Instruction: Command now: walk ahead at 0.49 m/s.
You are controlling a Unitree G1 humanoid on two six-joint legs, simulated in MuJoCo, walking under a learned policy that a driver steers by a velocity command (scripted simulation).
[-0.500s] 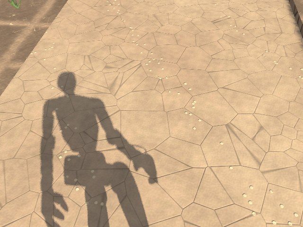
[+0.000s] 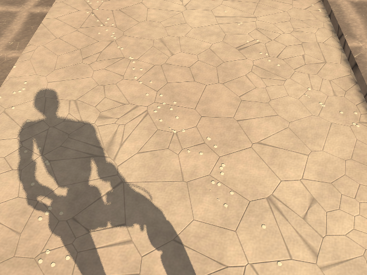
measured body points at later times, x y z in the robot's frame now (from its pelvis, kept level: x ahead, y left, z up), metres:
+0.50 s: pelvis +0.28 -0.08 +0.00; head +0.30 -0.09 +0.45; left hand +0.34 +0.18 -0.13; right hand +0.38 -0.35 -0.14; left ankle +0.29 +0.08 -0.66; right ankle +0.30 -0.16 -0.75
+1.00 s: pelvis +0.45 -0.04 -0.01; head +0.47 -0.03 +0.44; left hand +0.51 +0.22 -0.16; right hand +0.56 -0.29 -0.14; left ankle +0.54 +0.04 -0.75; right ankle +0.42 -0.19 -0.71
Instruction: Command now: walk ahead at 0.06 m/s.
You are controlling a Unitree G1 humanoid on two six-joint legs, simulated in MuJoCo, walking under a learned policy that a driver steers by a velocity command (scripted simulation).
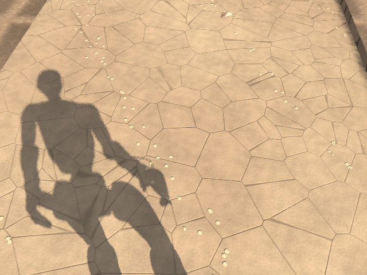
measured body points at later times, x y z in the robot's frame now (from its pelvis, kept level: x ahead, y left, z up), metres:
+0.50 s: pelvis +0.07 -0.02 +0.00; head +0.07 -0.02 +0.45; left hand +0.05 +0.22 -0.16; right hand +0.12 -0.28 -0.15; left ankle +0.09 +0.08 -0.73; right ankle +0.02 -0.15 -0.73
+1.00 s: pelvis +0.26 -0.01 +0.00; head +0.28 +0.00 +0.45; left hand +0.47 +0.22 -0.10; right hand +0.17 -0.25 -0.14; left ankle +0.11 +0.09 -0.73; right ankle +0.45 -0.15 -0.69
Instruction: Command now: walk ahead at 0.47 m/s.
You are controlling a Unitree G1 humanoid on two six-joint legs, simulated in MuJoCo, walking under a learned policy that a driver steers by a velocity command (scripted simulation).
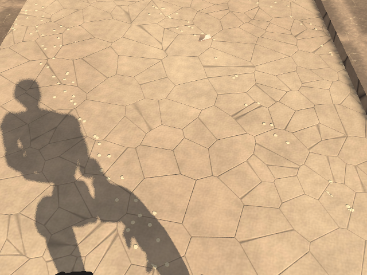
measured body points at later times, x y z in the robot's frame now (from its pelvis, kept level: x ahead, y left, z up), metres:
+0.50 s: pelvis +0.28 -0.05 +0.01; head +0.30 -0.05 +0.46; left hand +0.26 +0.21 -0.13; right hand +0.46 -0.30 -0.10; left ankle +0.48 +0.13 -0.67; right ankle +0.22 -0.13 -0.74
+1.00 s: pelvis +0.58 +0.04 +0.01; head +0.60 +0.05 +0.46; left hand +0.70 +0.33 -0.10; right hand +0.68 -0.22 -0.12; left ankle +0.54 +0.10 -0.74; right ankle +0.78 -0.12 -0.67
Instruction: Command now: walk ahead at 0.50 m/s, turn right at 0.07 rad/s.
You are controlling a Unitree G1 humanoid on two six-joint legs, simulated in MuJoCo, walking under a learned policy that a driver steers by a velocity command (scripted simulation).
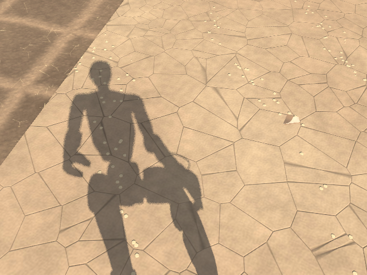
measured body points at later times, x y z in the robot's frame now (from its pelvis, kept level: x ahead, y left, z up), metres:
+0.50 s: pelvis +0.30 -0.08 +0.00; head +0.33 -0.09 +0.45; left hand +0.44 +0.17 -0.12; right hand +0.41 -0.37 -0.10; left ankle +0.44 +0.08 -0.68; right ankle +0.29 -0.14 -0.75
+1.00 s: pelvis +0.58 -0.11 +0.00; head +0.60 -0.11 +0.45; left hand +0.86 +0.03 -0.10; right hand +0.46 -0.37 -0.12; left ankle +0.60 +0.00 -0.75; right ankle +0.58 -0.30 -0.69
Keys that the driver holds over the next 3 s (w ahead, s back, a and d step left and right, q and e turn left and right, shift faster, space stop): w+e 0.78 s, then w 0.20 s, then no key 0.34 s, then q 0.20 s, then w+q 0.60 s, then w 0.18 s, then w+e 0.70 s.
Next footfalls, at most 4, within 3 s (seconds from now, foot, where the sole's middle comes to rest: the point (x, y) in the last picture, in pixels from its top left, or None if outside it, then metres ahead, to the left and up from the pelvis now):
0.24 right None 0.33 -0.15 -0.79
0.72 left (182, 235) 0.64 -0.01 -0.79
1.18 right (267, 212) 0.73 -0.36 -0.79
1.52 left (209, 197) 0.80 -0.13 -0.78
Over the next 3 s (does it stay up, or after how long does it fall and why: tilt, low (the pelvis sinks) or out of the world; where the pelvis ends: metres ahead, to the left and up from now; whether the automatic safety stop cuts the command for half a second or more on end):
stays up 1.33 -0.35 -0.02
